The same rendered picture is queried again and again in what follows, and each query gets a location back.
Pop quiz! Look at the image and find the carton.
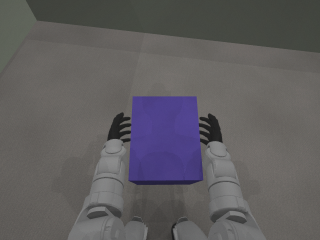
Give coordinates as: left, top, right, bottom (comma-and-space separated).
128, 96, 204, 185

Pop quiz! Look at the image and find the right robot shin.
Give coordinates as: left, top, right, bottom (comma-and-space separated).
176, 217, 188, 226

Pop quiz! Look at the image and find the right robot hand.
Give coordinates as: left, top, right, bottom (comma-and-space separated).
199, 113, 223, 146

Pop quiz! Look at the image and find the left robot hand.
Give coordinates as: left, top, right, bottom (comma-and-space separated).
107, 112, 131, 143

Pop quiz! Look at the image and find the robot right forearm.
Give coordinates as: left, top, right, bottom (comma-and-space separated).
202, 141, 262, 232

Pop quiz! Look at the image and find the robot left upper arm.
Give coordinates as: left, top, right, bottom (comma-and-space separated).
68, 215, 126, 240

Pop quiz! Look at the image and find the robot shin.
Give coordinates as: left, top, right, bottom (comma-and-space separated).
131, 216, 144, 224
176, 217, 188, 226

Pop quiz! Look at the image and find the left robot shin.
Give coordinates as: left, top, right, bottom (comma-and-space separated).
131, 216, 144, 224

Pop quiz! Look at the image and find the robot right upper arm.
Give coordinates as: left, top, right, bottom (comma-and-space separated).
208, 219, 266, 240

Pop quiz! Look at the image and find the robot left forearm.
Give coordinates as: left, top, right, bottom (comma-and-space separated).
67, 139, 128, 240

